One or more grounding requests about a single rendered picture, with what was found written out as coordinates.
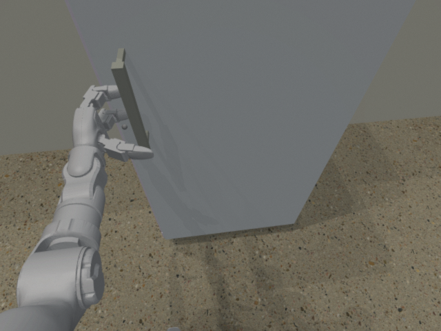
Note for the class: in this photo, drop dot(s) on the fridge door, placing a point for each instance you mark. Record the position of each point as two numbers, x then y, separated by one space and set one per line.
245 101

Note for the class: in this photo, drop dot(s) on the robot left hand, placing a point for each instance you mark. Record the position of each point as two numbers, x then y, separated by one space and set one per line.
88 126

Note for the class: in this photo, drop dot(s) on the robot left upper arm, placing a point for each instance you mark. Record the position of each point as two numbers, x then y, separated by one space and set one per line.
55 290

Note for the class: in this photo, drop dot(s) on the handle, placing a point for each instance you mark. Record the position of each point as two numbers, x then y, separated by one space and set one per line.
126 92

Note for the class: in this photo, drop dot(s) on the left robot forearm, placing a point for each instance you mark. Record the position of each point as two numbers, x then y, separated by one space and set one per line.
79 212

